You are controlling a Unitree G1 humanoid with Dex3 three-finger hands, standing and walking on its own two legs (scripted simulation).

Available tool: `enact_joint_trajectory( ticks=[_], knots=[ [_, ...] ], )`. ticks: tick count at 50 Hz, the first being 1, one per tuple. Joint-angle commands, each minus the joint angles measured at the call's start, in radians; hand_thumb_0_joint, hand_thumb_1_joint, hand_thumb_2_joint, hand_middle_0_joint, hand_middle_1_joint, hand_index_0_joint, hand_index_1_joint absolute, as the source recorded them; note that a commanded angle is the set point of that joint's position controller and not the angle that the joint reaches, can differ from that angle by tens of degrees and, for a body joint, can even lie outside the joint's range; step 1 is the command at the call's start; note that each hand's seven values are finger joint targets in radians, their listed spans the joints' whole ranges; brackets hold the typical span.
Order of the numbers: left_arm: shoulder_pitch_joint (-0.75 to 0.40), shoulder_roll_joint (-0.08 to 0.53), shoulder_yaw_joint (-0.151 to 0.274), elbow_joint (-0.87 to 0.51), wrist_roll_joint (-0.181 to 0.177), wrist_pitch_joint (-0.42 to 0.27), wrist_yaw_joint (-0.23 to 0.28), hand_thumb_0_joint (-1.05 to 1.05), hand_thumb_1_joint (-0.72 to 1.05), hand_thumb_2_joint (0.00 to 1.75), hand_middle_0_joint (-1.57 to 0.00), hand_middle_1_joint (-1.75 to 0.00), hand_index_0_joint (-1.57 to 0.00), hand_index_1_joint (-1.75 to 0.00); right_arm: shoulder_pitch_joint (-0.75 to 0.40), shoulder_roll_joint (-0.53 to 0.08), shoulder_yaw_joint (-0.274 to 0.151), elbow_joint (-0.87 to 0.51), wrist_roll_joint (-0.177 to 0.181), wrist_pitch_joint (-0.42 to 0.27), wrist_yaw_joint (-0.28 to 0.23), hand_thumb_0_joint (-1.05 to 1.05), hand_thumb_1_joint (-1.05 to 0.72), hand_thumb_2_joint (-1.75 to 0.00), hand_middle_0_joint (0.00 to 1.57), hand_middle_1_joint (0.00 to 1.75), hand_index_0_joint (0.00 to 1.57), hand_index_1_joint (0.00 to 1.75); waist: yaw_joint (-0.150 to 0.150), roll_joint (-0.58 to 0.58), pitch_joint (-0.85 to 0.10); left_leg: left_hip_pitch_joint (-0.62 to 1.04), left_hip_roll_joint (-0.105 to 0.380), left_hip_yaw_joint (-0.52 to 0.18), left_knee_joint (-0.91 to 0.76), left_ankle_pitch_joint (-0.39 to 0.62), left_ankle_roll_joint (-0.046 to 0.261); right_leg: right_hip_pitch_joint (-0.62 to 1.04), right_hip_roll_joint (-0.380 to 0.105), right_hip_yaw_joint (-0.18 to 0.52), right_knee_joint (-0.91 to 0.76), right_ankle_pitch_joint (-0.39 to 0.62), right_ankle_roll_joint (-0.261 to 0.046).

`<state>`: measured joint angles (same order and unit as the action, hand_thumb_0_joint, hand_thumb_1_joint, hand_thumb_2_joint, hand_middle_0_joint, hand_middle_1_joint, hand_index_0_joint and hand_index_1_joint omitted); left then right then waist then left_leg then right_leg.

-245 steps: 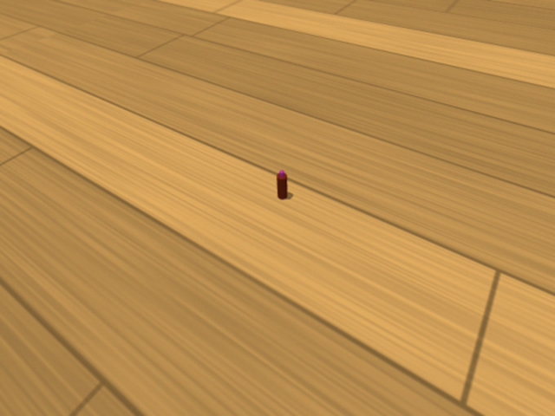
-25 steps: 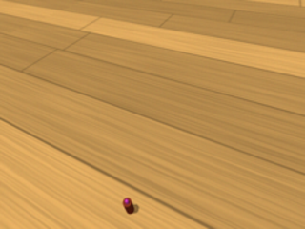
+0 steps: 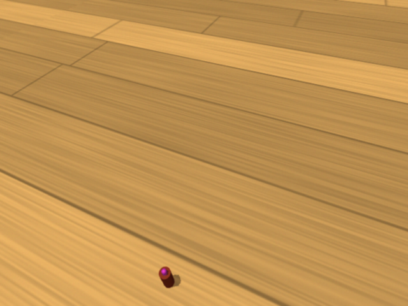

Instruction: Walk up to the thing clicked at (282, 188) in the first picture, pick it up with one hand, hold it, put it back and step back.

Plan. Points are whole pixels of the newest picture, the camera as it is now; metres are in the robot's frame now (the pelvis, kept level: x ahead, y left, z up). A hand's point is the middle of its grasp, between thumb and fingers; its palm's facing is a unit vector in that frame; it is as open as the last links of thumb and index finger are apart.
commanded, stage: walk up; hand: left
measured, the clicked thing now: (166, 276) +0.37 +0.21 -0.69
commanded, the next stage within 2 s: stand in 0.04 s
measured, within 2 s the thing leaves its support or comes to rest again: neither
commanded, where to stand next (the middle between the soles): +0.03 +0.00 m, yaw +0 degrees
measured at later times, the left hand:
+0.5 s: hand out of the picture +0.09 +0.25 -0.16, palm faces -0.02 -0.94 -0.34, open 7.4 cm
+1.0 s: hand out of the picture +0.11 +0.25 -0.15, palm faces -0.01 -0.94 -0.35, open 7.4 cm
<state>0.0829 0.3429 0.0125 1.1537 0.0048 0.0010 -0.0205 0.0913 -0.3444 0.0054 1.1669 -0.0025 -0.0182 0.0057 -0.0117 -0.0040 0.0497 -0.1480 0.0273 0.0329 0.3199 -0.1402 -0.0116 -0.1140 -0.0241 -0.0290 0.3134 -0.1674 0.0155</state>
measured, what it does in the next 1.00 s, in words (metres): stands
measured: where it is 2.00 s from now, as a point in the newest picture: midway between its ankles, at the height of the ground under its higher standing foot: outside the picture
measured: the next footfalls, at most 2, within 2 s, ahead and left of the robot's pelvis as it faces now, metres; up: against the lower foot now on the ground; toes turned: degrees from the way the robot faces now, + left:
none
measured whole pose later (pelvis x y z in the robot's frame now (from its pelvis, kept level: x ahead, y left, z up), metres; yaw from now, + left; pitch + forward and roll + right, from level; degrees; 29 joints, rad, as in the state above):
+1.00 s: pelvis +0.03 -0.01 +0.00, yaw +0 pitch -1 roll +0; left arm 0.10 0.35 0.01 1.14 0.01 -0.01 0.00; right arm 0.09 -0.35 0.01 1.15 0.00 -0.01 0.00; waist 0.00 0.01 0.04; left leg -0.10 0.03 0.03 0.30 -0.17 -0.02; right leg -0.06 -0.02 -0.04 0.29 -0.21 0.01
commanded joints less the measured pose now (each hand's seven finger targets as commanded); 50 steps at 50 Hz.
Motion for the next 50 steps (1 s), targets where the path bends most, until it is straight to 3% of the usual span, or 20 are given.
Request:
enact_joint_trajectory(
  ticks=[1, 4, 7, 11, 17, 33, 36, 50],
  knots=[
    [-0.034, 0.206, 0.036, -0.052, 0.0, -0.019, 0.017, 0.0, 0.9, 0.9, -0.2, -0.3, -0.2, -0.3, -0.054, -0.224, -0.042, -0.064, -0.003, -0.026, -0.014, 0.0, -0.9, -0.9, 0.2, 0.3, 0.2, 0.3, 0.009, 0.009, -0.087, 0.028, 0.113, -0.111, -0.06, 0.057, 0.029, 0.004, -0.103, 0.093, -0.052, 0.067, -0.031],
    [-0.042, 0.216, 0.031, -0.053, 0.003, -0.027, 0.022, 0.0, 0.9, 0.9, -0.2, -0.3, -0.2, -0.3, -0.051, -0.215, -0.04, -0.063, -0.009, -0.017, -0.012, 0.0, -0.9, -0.9, 0.2, 0.3, 0.2, 0.3, 0.005, 0.014, -0.079, 0.009, 0.111, -0.115, -0.073, -0.027, 0.024, -0.007, -0.112, 0.095, -0.061, -0.005, -0.03],
    [-0.04, 0.215, 0.03, -0.054, 0.005, -0.027, 0.023, 0.0, 0.9, 0.9, -0.2, -0.3, -0.2, -0.3, -0.046, -0.216, -0.041, -0.065, -0.009, -0.014, -0.01, 0.0, -0.9, -0.9, 0.2, 0.3, 0.2, 0.3, 0.004, 0.005, -0.07, -0.001, 0.11, -0.115, -0.077, -0.044, 0.027, -0.019, -0.113, 0.095, -0.06, -0.016, -0.033],
    [-0.02, 0.209, 0.023, -0.057, 0.003, -0.036, 0.025, 0.0, 0.9, 0.9, -0.2, -0.3, -0.2, -0.3, -0.05, -0.218, -0.042, -0.069, -0.008, -0.017, -0.008, 0.0, -0.9, -0.9, 0.2, 0.3, 0.2, 0.3, 0.009, -0.009, -0.079, 0.048, 0.117, -0.111, -0.048, 0.1, 0.029, -0.029, -0.117, 0.093, -0.059, 0.061, -0.029],
    [-0.018, 0.217, 0.026, -0.058, -0.001, -0.038, 0.028, 0.0, 0.9, 0.9, -0.2, -0.3, -0.2, -0.3, -0.051, -0.216, -0.04, -0.068, -0.006, -0.018, -0.01, 0.0, -0.9, -0.9, 0.2, 0.3, 0.2, 0.3, 0.008, 0.002, -0.106, 0.072, 0.119, -0.103, -0.038, 0.172, 0.025, 0.01, -0.124, 0.089, -0.048, 0.148, -0.026],
    [-0.024, 0.219, 0.03, -0.062, 0.001, -0.036, 0.034, 0.0, 0.9, 0.9, -0.2, -0.3, -0.2, -0.3, -0.056, -0.212, -0.04, -0.073, -0.006, -0.015, -0.015, 0.0, -0.9, -0.9, 0.2, 0.3, 0.2, 0.3, 0.007, 0.002, -0.096, 0.082, 0.121, -0.092, -0.035, 0.219, 0.019, 0.039, -0.125, 0.082, -0.053, 0.203, -0.026],
    [-0.029, 0.224, 0.033, -0.063, 0.003, -0.033, 0.034, 0.0, 0.9, 0.9, -0.2, -0.3, -0.2, -0.3, -0.058, -0.211, -0.039, -0.074, -0.006, -0.012, -0.016, 0.0, -0.9, -0.9, 0.2, 0.3, 0.2, 0.3, 0.007, 0.006, -0.091, 0.073, 0.116, -0.092, -0.044, 0.165, 0.019, 0.037, -0.124, 0.085, -0.06, 0.159, -0.026],
    [-0.025, 0.22, 0.034, -0.068, 0.0, -0.034, 0.034, 0.0, 0.9, 0.9, -0.2, -0.3, -0.2, -0.3, -0.042, -0.217, -0.037, -0.081, -0.004, -0.014, -0.018, 0.0, -0.9, -0.9, 0.2, 0.3, 0.2, 0.3, 0.009, 0.015, -0.106, 0.096, 0.122, -0.088, -0.036, 0.242, 0.022, 0.064, -0.129, 0.08, -0.05, 0.24, -0.032]
  ],
)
